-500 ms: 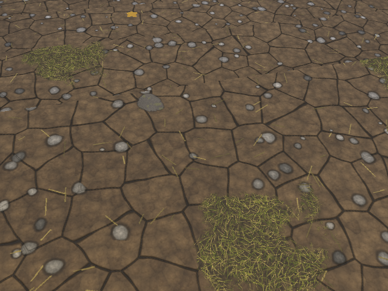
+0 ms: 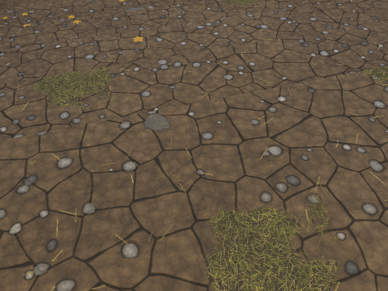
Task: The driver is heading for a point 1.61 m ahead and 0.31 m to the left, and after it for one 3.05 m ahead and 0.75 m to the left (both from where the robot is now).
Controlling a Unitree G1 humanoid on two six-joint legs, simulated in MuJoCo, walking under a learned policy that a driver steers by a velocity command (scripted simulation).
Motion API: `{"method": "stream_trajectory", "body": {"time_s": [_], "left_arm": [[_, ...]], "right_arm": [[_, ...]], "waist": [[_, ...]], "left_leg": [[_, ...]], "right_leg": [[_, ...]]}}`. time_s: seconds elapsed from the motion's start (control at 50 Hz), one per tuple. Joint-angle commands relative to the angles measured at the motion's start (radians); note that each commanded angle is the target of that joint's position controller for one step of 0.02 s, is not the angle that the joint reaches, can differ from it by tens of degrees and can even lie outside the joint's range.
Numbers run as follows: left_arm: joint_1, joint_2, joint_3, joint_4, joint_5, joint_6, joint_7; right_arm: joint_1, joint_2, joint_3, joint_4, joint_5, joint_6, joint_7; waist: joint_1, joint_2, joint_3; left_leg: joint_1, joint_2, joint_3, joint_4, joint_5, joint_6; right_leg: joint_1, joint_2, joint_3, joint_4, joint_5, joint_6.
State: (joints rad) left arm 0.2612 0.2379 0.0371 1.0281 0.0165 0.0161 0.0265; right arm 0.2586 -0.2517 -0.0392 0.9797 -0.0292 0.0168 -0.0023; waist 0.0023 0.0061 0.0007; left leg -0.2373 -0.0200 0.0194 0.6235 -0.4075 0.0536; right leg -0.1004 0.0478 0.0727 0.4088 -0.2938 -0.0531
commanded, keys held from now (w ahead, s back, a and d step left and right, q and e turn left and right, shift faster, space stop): w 1.00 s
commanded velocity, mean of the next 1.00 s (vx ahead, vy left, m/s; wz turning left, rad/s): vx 0.44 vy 0.00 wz -0.01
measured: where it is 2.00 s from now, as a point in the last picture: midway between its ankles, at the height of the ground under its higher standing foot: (196, 180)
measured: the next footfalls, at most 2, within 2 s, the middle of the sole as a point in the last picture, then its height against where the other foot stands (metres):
right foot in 0.60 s outside the picture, level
left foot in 1.14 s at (178, 247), level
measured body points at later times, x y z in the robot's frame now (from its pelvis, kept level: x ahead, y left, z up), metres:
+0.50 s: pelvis +0.18 +0.02 -0.01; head +0.21 +0.03 +0.44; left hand +0.37 +0.24 -0.13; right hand +0.07 -0.20 -0.14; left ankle +0.02 +0.10 -0.74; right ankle +0.33 -0.09 -0.71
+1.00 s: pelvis +0.46 -0.01 +0.00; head +0.49 -0.01 +0.45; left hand +0.38 +0.23 -0.14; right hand +0.63 -0.23 -0.13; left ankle +0.63 +0.13 -0.69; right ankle +0.37 -0.06 -0.74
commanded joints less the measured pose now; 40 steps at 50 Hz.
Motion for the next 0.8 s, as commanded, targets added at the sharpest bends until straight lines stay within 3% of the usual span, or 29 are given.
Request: {"method": "stream_trajectory", "body": {"time_s": [0.02,0.06,0.08,0.1,0.12,0.14,0.16,0.18,0.2,0.24,0.28,0.38,0.46,0.52,0.56,0.58,0.6,0.62,0.64,0.66,0.68,0.72,0.74,0.8], "left_arm": [[0.003,0.172,0.040,-0.028,0.006,-0.022,-0.004],[-0.042,0.170,0.044,-0.035,-0.006,-0.034,-0.010],[-0.074,0.165,0.045,-0.041,-0.012,-0.036,-0.013],[-0.089,0.151,0.044,-0.049,-0.007,-0.038,-0.013],[-0.111,0.100,0.029,-0.069,0.001,-0.046,-0.016],[-0.132,0.027,0.009,-0.108,-0.005,-0.056,-0.023],[-0.134,0.107,0.026,-0.109,0.018,-0.059,-0.028],[-0.122,0.109,0.027,-0.100,0.017,-0.064,-0.039],[-0.093,0.094,0.023,-0.081,0.013,-0.070,-0.051],[-0.084,0.083,0.021,-0.066,0.024,-0.072,-0.064],[-0.111,0.071,0.018,-0.074,0.025,-0.064,-0.068],[-0.298,0.043,0.003,-0.151,0.018,-0.053,-0.067],[-0.396,0.028,-0.011,-0.203,0.007,-0.055,-0.067],[-0.350,0.052,-0.003,-0.211,0.004,-0.061,-0.055],[-0.151,0.091,0.019,-0.153,0.003,-0.072,-0.038],[0.017,0.113,0.034,-0.100,0.008,-0.081,-0.028],[0.180,0.185,0.056,-0.068,0.033,-0.087,-0.016],[0.207,0.260,0.073,-0.066,0.047,-0.083,-0.020],[0.131,0.208,0.068,-0.070,0.003,-0.074,-0.031],[0.011,0.152,0.052,-0.090,-0.007,-0.077,-0.032],[-0.039,0.095,0.038,-0.094,-0.003,-0.088,-0.036],[-0.034,0.039,0.018,-0.064,-0.002,-0.105,-0.030],[-0.008,0.032,0.014,-0.051,-0.001,-0.114,-0.029],[0.065,0.069,0.018,-0.021,-0.006,-0.129,-0.026]], "right_arm": [[-0.084,-0.077,-0.016,-0.085,0.001,-0.040,0.013],[-0.022,-0.063,-0.016,-0.067,0.007,-0.056,0.019],[0.058,-0.048,-0.017,-0.035,0.010,-0.061,0.016],[0.156,-0.058,-0.024,0.007,0.010,-0.064,0.009],[0.261,-0.104,-0.035,0.034,0.000,-0.071,-0.002],[0.358,-0.206,-0.056,0.049,0.001,-0.077,-0.002],[0.302,-0.185,-0.051,0.052,-0.001,-0.069,0.000],[0.195,-0.145,-0.039,0.016,0.003,-0.073,0.003],[0.138,-0.119,-0.032,-0.003,0.008,-0.083,0.005],[0.133,-0.090,-0.021,-0.001,0.012,-0.102,0.001],[0.201,-0.072,-0.013,0.031,0.013,-0.112,0.001],[0.287,-0.054,0.001,0.070,0.012,-0.112,-0.005],[0.304,-0.063,0.003,0.086,0.009,-0.115,-0.010],[0.267,-0.079,-0.001,0.090,0.010,-0.116,-0.013],[0.234,-0.103,-0.007,0.088,0.009,-0.112,-0.015],[0.217,-0.106,-0.008,0.084,0.013,-0.107,-0.014],[0.230,-0.070,0.002,0.060,0.018,-0.106,-0.010],[0.358,0.054,0.020,0.049,0.045,-0.102,0.004],[0.268,-0.066,-0.009,0.049,0.020,-0.099,-0.001],[0.167,-0.074,-0.017,0.011,0.018,-0.103,0.003],[0.124,-0.059,-0.014,0.002,0.017,-0.110,0.006],[0.137,-0.025,-0.012,0.007,-0.005,-0.089,0.016],[0.143,-0.007,-0.011,0.009,-0.007,-0.078,0.022],[0.064,-0.002,-0.012,-0.022,-0.013,-0.056,0.033]], "waist": [[0.016,-0.145,0.159],[-0.030,-0.133,0.133],[-0.072,-0.114,0.119],[-0.108,-0.063,0.106],[-0.145,0.087,0.088],[-0.161,0.310,0.056],[-0.104,0.178,0.133],[-0.042,0.085,0.179],[-0.013,0.055,0.168],[-0.002,0.060,0.125],[-0.013,0.068,0.099],[-0.052,0.076,0.131],[-0.067,0.096,0.145],[-0.023,0.096,0.122],[0.064,0.098,0.009],[0.135,0.077,-0.076],[0.178,-0.007,-0.187],[0.093,-0.235,-0.303],[0.098,-0.074,-0.231],[0.053,-0.061,-0.064],[0.030,-0.023,0.001],[-0.029,-0.042,0.034],[-0.039,-0.048,0.030],[-0.044,-0.048,0.060]], "left_leg": [[-0.207,0.043,-0.012,0.098,-0.050,0.018],[-0.040,0.028,0.023,-0.043,0.027,0.030],[0.119,0.000,0.060,-0.146,0.101,0.033],[0.269,-0.029,0.060,-0.208,0.099,0.028],[0.395,0.105,-0.146,-0.333,-0.052,0.044],[0.442,0.351,-0.597,-0.540,-0.384,0.122],[0.310,0.407,-0.685,-0.564,-0.453,0.172],[0.235,0.374,-0.605,-0.553,-0.398,0.169],[0.214,0.323,-0.506,-0.554,-0.280,0.146],[0.238,0.250,-0.343,-0.553,-0.014,0.116],[0.279,0.223,-0.253,-0.528,0.198,0.115],[0.278,0.200,-0.149,-0.508,0.498,0.131],[0.262,0.202,-0.101,-0.500,0.638,0.129],[0.301,0.230,-0.075,-0.427,0.885,0.113],[0.331,0.223,-0.047,-0.195,1.150,0.086],[0.260,0.194,-0.020,0.005,1.091,0.069],[0.063,0.148,0.006,0.294,0.749,0.058],[-0.292,-0.048,0.021,0.677,-0.091,0.018],[-0.380,-0.017,-0.099,0.746,-0.063,0.044],[-0.410,0.040,-0.087,0.712,0.050,0.051],[-0.370,0.074,-0.081,0.657,0.114,0.052],[-0.264,0.110,-0.078,0.571,0.143,0.034],[-0.241,0.113,-0.071,0.545,0.143,0.025],[-0.314,0.130,-0.033,0.469,0.190,-0.003]], "right_leg": [[-0.074,-0.308,0.382,-0.304,-0.396,-0.190],[-0.145,-0.250,0.271,-0.260,-0.298,-0.157],[-0.233,-0.208,0.209,-0.208,-0.287,-0.134],[-0.328,-0.159,0.163,-0.113,-0.287,-0.115],[-0.457,-0.083,0.067,0.109,-0.252,-0.081],[-0.612,0.041,-0.081,0.401,-0.248,-0.045],[-0.636,-0.005,-0.017,0.555,-0.224,-0.058],[-0.632,-0.058,0.004,0.610,-0.122,-0.065],[-0.603,-0.087,-0.006,0.613,-0.045,-0.056],[-0.569,-0.111,-0.044,0.602,0.060,-0.028],[-0.591,-0.111,-0.078,0.601,0.105,-0.006],[-0.643,-0.101,-0.143,0.447,0.168,0.037],[-0.534,-0.070,-0.185,0.250,0.222,0.013],[-0.408,-0.038,-0.193,0.173,0.198,-0.042],[-0.195,0.017,-0.197,0.139,0.146,-0.083],[0.012,0.012,-0.187,0.076,0.179,-0.106],[0.255,-0.189,0.036,0.054,0.001,-0.148],[0.485,-0.480,0.576,-0.064,-0.108,-0.299],[0.379,-0.431,0.644,-0.165,-0.226,-0.281],[0.214,-0.397,0.456,-0.188,-0.201,-0.245],[0.085,-0.352,0.343,-0.223,-0.061,-0.221],[-0.056,-0.274,0.183,-0.251,0.120,-0.170],[-0.075,-0.261,0.145,-0.258,0.178,-0.165],[-0.077,-0.241,0.072,-0.291,0.261,-0.171]]}}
